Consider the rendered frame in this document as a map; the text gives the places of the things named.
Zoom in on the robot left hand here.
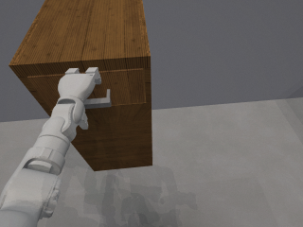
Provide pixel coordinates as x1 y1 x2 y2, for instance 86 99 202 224
58 67 101 130

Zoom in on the left robot upper arm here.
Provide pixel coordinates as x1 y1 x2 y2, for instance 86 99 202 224
0 168 62 227

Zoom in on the handle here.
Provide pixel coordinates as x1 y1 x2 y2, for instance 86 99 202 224
83 89 112 109

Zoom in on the left robot forearm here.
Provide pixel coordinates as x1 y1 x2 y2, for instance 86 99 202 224
0 96 84 209

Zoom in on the cabinet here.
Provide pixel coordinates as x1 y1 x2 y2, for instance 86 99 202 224
9 0 152 171

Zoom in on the drawer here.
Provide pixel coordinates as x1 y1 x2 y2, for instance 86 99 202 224
27 68 145 110

